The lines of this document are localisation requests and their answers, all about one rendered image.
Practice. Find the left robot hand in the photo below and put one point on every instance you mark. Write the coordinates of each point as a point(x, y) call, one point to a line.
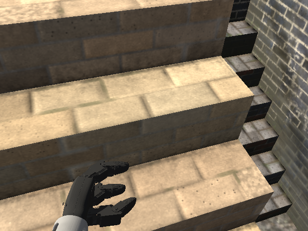
point(84, 194)

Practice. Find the robot left forearm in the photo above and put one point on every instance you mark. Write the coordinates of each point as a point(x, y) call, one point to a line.
point(70, 223)

